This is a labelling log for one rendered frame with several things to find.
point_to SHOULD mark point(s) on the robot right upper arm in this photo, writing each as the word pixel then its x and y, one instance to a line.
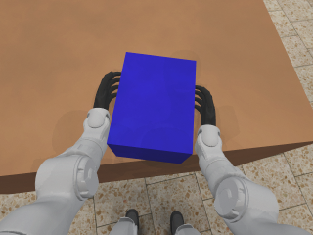
pixel 248 208

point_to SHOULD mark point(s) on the left robot forearm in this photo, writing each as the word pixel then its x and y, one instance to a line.
pixel 93 141

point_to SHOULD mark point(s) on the right robot shin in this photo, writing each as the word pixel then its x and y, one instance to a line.
pixel 184 226

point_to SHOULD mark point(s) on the robot left upper arm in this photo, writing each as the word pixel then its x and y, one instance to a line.
pixel 63 184

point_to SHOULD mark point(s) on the robot left hand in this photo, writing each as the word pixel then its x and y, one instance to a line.
pixel 104 93

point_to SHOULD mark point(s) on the robot right hand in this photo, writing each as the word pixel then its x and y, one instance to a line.
pixel 207 108

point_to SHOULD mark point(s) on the pedestal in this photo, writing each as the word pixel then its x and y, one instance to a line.
pixel 55 53

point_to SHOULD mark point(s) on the right robot forearm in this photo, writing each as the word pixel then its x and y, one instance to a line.
pixel 214 166

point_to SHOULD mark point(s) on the carton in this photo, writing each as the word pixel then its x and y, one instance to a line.
pixel 154 109

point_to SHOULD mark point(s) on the right robot foot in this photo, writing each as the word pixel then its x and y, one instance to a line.
pixel 176 220

